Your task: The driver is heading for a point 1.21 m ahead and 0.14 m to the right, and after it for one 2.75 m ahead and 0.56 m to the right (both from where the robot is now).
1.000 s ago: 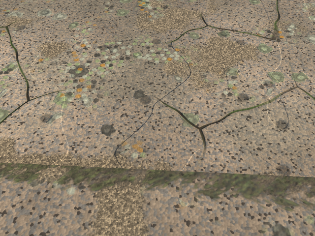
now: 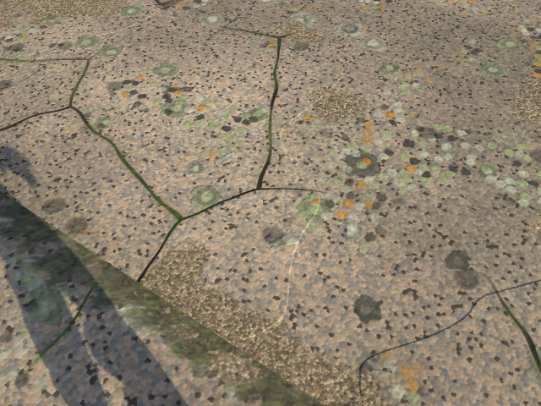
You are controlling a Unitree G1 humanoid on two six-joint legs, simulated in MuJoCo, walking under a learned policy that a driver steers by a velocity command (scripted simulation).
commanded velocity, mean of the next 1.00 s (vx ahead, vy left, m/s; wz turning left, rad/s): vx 0.50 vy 0.00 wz -0.16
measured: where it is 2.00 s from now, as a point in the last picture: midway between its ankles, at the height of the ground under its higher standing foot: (324, 268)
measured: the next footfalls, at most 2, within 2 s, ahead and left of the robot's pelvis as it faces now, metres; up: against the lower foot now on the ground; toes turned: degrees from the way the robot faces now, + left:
left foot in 0.28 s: +0.29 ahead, +0.13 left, +0.00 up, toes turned +8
right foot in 0.78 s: +0.43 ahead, -0.03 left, +0.00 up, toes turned -11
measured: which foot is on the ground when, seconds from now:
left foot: up 0.00-0.26, down 0.28-0.80, up 0.82-1.00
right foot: down 0.00-0.30, up 0.32-0.76, down 0.78-1.00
